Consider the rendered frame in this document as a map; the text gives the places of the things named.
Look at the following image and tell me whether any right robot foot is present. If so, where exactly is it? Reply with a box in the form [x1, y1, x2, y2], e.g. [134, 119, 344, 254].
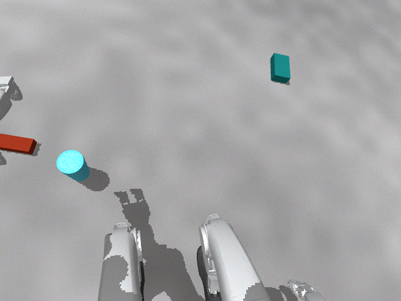
[197, 246, 222, 301]

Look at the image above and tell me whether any left robot hand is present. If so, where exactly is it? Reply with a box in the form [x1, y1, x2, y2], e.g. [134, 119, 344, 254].
[0, 76, 23, 166]

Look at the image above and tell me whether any right robot hand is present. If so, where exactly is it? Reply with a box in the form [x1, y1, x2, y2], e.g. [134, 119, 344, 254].
[287, 280, 326, 301]

